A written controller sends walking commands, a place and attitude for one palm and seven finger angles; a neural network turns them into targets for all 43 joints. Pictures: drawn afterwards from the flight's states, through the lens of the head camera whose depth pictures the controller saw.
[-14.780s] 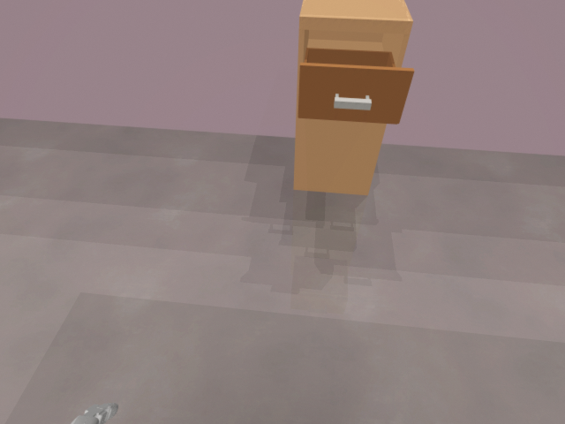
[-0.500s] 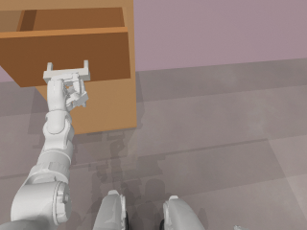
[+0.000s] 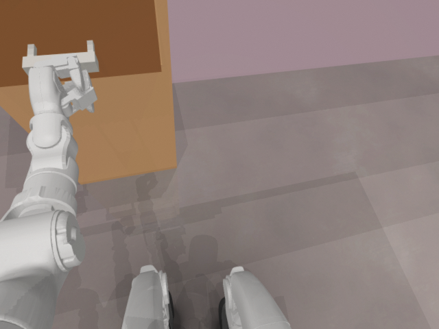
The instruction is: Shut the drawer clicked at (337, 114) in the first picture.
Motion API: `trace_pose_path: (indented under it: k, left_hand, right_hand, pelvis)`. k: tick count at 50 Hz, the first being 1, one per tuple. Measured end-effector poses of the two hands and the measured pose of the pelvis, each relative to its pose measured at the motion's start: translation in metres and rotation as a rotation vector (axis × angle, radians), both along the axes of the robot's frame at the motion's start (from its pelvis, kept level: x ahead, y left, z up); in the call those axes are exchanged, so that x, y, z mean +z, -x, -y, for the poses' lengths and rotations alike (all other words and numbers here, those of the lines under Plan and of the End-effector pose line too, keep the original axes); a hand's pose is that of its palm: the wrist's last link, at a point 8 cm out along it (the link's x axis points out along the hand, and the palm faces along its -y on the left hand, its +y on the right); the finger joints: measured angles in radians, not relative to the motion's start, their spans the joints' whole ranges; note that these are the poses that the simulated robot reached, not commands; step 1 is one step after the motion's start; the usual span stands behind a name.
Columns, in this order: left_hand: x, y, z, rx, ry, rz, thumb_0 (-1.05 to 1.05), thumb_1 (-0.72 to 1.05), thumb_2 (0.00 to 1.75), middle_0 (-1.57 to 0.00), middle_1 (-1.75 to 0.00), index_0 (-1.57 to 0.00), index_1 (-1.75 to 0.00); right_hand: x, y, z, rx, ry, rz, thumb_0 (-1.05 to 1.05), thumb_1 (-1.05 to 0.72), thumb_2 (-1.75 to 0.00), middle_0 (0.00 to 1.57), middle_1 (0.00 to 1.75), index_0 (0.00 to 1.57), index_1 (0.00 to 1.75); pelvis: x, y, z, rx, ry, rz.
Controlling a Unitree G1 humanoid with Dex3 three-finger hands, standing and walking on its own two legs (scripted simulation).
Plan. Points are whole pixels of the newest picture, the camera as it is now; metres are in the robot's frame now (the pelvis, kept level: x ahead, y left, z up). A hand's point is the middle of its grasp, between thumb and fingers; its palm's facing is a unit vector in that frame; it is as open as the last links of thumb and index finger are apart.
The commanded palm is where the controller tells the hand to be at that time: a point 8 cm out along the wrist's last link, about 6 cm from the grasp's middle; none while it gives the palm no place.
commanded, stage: push the drawer shut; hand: left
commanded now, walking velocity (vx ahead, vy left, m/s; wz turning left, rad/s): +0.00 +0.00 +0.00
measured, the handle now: (62, 56) +0.60 +0.23 +0.06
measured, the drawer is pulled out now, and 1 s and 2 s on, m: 0.03 0.00 0.00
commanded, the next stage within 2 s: pull the fist back off the drawer in 0.46 s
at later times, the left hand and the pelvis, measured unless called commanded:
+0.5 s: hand (81, 76) +0.56 +0.19 +0.05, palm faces +0.14 -0.99 -0.05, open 3.3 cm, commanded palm +0.58 +0.21 +0.06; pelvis -0.01 +0.00 -0.01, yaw -1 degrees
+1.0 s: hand (86, 77) +0.55 +0.19 +0.05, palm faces +0.14 -0.99 -0.03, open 3.4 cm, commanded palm +0.53 +0.20 +0.06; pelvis -0.02 +0.01 -0.01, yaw -1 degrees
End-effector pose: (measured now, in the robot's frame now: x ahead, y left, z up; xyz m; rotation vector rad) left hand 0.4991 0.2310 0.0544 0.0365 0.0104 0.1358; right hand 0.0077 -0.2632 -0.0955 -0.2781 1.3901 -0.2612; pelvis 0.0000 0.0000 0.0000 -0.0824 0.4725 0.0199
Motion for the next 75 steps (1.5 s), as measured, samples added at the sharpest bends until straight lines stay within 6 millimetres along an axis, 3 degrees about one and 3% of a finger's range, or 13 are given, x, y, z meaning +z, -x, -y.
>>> trace_pose_path:
  k: [11,32,47,57,64,69,75]
  left_hand:
    - [0.0,-0.027,-0.003,0.001,0.005,-0.007,0.08,0.74,0.89,-1.4,-1.6,-1.4,-1.6]
    - [0.0,-0.031,-0.017,-0.001,-0.013,-0.014,0.07,0.56,0.9,-1.4,-1.6,-1.4,-1.6]
    - [-0.001,-0.027,-0.009,0.003,0.002,-0.02,0.06,0.66,0.89,-1.4,-1.6,-1.4,-1.6]
    - [0.009,-0.017,-0.006,0.025,0.006,0.019,0.05,0.82,0.89,-1.4,-1.6,-1.4,-1.6]
    - [0.008,0.001,-0.008,0.027,0.011,-0.022,0.02,0.88,0.9,-1.4,-1.6,-1.4,-1.6]
    - [0.004,0.003,-0.011,0.043,0.021,-0.007,0.02,0.89,0.9,-1.4,-1.6,-1.41,-1.6]
    - [0.025,0.016,-0.006,-0.001,-0.02,0.084,0.02,0.9,0.9,-1.39,-1.6,-1.4,-1.6]
  right_hand:
    - [0.001,0.024,-0.01,-0.024,-0.006,-0.082,0.0,-0.91,-0.9,0.21,0.3,0.21,0.3]
    - [0.0,0.047,-0.009,-0.001,0.047,-0.071,0.0,-0.91,-0.9,0.21,0.3,0.21,0.3]
    - [-0.002,0.061,-0.018,-0.007,0.012,-0.088,0.0,-0.91,-0.9,0.21,0.3,0.21,0.3]
    - [0.002,0.036,-0.022,-0.028,-0.042,-0.056,0.0,-0.91,-0.9,0.21,0.3,0.21,0.3]
    - [0.006,-0.002,-0.019,0.002,-0.075,-0.02,0.0,-0.91,-0.9,0.21,0.3,0.21,0.3]
    - [0.01,-0.032,-0.01,0.034,-0.051,0.018,0.0,-0.91,-0.9,0.21,0.3,0.21,0.3]
    - [0.016,-0.06,-0.003,0.018,-0.055,0.057,0.0,-0.91,-0.9,0.2,0.3,0.21,0.3]
  pelvis:
    - [-0.004,-0.002,-0.005,-0.004,0.012,-0.032]
    - [-0.019,0.022,-0.005,0.012,0.043,-0.05]
    - [-0.018,0.026,-0.008,0.003,0.039,-0.049]
    - [-0.003,0.008,-0.009,-0.013,0.018,-0.027]
    - [0.011,-0.01,-0.007,-0.006,0.001,0.0]
    - [0.013,-0.018,-0.004,0.004,-0.003,0.005]
    - [0.023,-0.029,-0.002,-0.004,-0.011,0.023]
